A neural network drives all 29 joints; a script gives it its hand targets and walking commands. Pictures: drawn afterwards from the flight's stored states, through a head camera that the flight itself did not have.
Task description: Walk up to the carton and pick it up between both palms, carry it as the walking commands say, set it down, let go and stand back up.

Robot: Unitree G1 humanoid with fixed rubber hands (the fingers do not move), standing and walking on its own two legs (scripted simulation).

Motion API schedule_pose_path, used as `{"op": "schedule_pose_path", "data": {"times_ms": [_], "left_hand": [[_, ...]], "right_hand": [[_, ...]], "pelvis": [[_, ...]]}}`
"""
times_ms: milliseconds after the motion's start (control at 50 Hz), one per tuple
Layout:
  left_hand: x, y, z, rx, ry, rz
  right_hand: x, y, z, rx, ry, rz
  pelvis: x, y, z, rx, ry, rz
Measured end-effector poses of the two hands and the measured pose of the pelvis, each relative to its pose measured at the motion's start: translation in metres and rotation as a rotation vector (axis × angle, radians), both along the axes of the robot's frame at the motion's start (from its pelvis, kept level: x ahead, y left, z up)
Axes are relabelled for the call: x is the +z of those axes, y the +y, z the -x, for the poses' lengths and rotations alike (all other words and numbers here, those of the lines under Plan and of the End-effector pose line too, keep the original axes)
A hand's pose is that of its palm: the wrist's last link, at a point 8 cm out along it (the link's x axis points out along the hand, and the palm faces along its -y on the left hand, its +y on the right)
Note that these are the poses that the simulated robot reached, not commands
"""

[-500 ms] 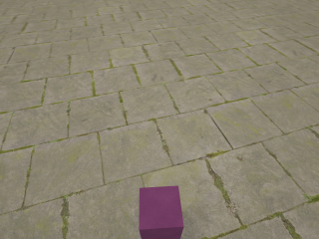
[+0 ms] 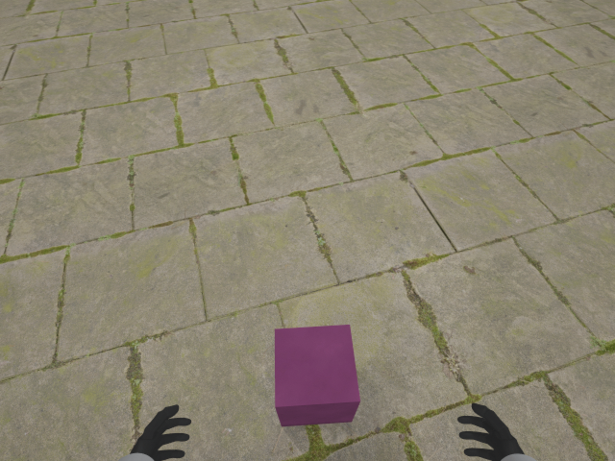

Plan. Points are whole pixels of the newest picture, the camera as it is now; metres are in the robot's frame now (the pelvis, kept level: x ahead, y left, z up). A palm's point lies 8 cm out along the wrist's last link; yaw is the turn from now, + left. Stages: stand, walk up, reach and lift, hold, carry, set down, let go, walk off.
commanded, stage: reach and lift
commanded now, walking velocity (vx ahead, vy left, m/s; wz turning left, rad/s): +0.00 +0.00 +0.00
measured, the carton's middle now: (314, 377) +0.42 +0.00 -0.64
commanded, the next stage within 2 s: none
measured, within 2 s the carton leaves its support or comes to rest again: neither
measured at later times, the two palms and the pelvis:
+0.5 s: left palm (189, 411) +0.22 +0.20 -0.15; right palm (472, 408) +0.23 -0.24 -0.16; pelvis -0.07 -0.01 -0.05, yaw +0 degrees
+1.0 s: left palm (210, 336) +0.36 +0.20 -0.20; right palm (422, 326) +0.39 -0.20 -0.20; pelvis -0.08 -0.01 -0.09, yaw +0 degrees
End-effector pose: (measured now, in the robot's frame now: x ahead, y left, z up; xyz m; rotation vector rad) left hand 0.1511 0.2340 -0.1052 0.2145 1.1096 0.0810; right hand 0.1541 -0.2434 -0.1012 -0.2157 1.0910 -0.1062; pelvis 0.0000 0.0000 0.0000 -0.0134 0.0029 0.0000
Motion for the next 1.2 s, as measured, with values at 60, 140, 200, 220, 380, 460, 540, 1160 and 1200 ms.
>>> {"op": "schedule_pose_path", "data": {"times_ms": [60, 140, 200, 220, 380, 460, 540, 1160, 1200], "left_hand": [[-0.007, -0.003, -0.004, -0.023, -0.015, 0.011], [-0.022, -0.011, -0.005, -0.033, -0.032, 0.036], [-0.034, -0.014, -0.013, -0.029, -0.061, 0.034], [-0.038, -0.015, -0.017, -0.022, -0.075, 0.030], [-0.044, -0.020, -0.054, 0.026, -0.180, -0.009], [-0.047, -0.028, -0.064, 0.024, -0.183, -0.015], [-0.049, -0.039, -0.089, 0.012, -0.217, -0.009], [-0.106, -0.044, -0.248, 0.066, -0.474, 0.064], [-0.107, -0.047, -0.254, 0.063, -0.481, 0.068]], "right_hand": [[-0.007, 0.001, 0.006, 0.005, 0.003, -0.008], [-0.023, 0.004, 0.016, 0.023, 0.024, -0.013], [-0.035, 0.004, 0.009, 0.035, -0.009, -0.012], [-0.038, 0.003, 0.004, 0.037, -0.026, -0.010], [-0.049, 0.008, -0.054, 0.074, -0.170, -0.012], [-0.054, 0.008, -0.072, 0.074, -0.176, -0.018], [-0.064, 0.006, -0.091, 0.057, -0.180, -0.022], [-0.120, 0.052, -0.257, 0.024, -0.392, -0.087], [-0.121, 0.050, -0.261, 0.015, -0.406, -0.091]], "pelvis": [[-0.003, 0.002, 0.003, 0.000, 0.041, 0.003], [-0.011, 0.003, 0.012, 0.001, 0.112, 0.007], [-0.020, 0.003, 0.025, 0.001, 0.170, 0.006], [-0.024, 0.002, 0.029, 0.001, 0.186, 0.006], [-0.044, -0.007, 0.060, 0.003, 0.253, -0.007], [-0.050, -0.012, 0.068, 0.004, 0.272, -0.014], [-0.057, -0.017, 0.073, 0.005, 0.308, -0.020], [-0.095, -0.009, 0.073, 0.001, 0.664, -0.008], [-0.095, -0.010, 0.072, 0.001, 0.674, -0.008]]}}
